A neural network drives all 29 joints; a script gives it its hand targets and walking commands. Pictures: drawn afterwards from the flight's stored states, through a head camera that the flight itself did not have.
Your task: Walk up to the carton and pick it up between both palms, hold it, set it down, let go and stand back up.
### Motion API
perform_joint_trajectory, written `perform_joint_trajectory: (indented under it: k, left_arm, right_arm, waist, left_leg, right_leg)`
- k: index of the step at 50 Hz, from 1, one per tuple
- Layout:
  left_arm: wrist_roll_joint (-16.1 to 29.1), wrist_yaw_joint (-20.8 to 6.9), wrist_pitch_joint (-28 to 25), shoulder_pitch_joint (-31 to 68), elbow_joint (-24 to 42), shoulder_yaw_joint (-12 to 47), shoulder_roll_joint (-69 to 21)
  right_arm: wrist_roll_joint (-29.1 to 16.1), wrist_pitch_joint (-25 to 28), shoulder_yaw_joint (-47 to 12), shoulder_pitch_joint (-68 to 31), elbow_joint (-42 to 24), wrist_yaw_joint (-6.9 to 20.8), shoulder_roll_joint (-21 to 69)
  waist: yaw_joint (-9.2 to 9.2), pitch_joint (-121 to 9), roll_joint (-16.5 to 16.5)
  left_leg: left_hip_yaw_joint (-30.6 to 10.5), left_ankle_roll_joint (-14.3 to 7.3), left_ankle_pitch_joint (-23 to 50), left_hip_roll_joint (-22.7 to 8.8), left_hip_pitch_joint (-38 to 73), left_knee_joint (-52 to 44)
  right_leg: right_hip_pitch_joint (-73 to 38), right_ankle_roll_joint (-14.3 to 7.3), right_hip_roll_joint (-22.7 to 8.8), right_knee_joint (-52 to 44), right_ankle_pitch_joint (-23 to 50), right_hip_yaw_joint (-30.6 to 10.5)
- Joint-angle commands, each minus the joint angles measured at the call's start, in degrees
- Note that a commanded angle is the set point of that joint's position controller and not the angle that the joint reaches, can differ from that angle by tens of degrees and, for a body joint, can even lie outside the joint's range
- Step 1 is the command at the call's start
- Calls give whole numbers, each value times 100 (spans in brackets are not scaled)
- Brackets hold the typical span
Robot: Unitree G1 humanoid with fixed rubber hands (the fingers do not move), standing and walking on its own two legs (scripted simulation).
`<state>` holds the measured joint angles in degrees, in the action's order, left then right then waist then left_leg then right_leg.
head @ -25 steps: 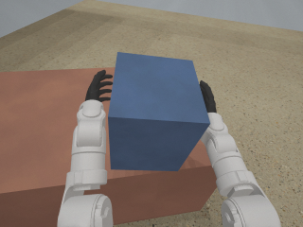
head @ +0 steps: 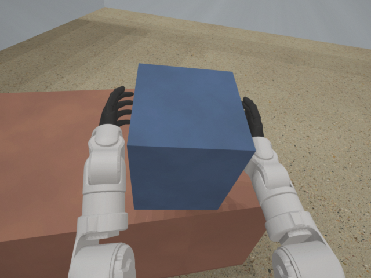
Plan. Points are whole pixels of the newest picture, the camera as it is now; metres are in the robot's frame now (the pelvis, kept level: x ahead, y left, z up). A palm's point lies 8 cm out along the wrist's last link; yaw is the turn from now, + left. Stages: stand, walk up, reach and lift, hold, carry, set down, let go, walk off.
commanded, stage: hold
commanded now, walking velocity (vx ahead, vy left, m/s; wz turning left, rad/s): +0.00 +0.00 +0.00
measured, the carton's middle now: (181, 143) +0.37 +0.00 +0.12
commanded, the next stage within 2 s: none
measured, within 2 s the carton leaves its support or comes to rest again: neither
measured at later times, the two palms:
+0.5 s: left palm (106, 123) +0.35 +0.15 +0.19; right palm (251, 131) +0.35 -0.14 +0.17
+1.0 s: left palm (103, 125) +0.35 +0.16 +0.19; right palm (249, 131) +0.35 -0.13 +0.17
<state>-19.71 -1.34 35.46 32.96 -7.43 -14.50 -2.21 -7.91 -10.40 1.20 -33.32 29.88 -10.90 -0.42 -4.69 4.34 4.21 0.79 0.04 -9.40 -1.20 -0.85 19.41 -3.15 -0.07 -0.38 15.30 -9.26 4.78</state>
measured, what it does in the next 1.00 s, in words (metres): stands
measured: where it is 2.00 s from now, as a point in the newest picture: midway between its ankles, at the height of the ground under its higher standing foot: outside the picture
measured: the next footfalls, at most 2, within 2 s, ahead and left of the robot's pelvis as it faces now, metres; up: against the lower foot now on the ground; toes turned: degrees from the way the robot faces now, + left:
none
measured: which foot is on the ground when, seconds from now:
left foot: down 0.00-1.00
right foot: down 0.00-1.00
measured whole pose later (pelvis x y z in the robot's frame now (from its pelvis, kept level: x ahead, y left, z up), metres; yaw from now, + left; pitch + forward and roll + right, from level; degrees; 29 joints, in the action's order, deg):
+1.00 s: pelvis +0.00 +0.00 +0.00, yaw +1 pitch -11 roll -1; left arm -20.6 -3.2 40.3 32.1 -2.3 -15.3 -2.0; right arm -9.2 -14.5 0.0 -33.7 26.6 -11.6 -0.1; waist -4.7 4.8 4.2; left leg 0.2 0.2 -9.3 -1.0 0.7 19.2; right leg -4.8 -0.2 -0.4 15.4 -9.6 5.2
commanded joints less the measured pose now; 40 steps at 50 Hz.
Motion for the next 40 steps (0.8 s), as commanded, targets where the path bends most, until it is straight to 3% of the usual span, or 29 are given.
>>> perform_joint_trajectory:
  k: [1, 3, 9, 13, 25, 40]
  left_arm:
    - [747, -743, 45, 2716, 716, 2583, -3124]
    - [672, -796, 206, 2655, 801, 2494, -3024]
    - [586, -967, 442, 2858, 608, 2415, -2992]
    - [697, -935, 363, 2983, 602, 2542, -3089]
    - [644, -925, 299, 2925, 509, 2241, -2951]
    - [681, -1021, 299, 2872, 645, 2381, -2932]
  right_arm:
    - [-517, 217, -2391, -4203, -1871, 416, 2899]
    - [-567, 91, -2341, -4051, -1792, 386, 2821]
    - [-357, -112, -1748, -4097, -1676, 492, 2726]
    - [-336, -77, -1755, -4305, -1837, 521, 2788]
    - [-392, 8, -2071, -4423, -1835, 483, 2894]
    - [-421, -74, -2096, -4196, -1926, 389, 2950]
  waist:
    - [75, -2211, -568]
    - [37, -1936, -556]
    - [-195, -1281, -625]
    - [-220, -1599, -665]
    - [65, -1948, -418]
    - [-100, -1716, -487]
  left_leg:
    - [93, 161, 2079, 280, 982, 46]
    - [135, 166, 1988, 271, 917, -36]
    - [214, 137, 812, 207, 388, -436]
    - [164, 171, 1002, 207, 572, -313]
    - [214, 15, 1188, 276, 651, -234]
    - [200, 81, 1196, 315, 561, -236]
  right_leg:
    - [-302, 201, 335, -69, 1436, 69]
    - [-290, 201, 327, -122, 1175, 81]
    - [-89, 156, 269, -255, 222, 149]
    - [-47, 144, 303, -211, 404, 191]
    - [-249, 192, 288, -171, 808, 110]
    - [-333, 261, 252, -148, 1087, 110]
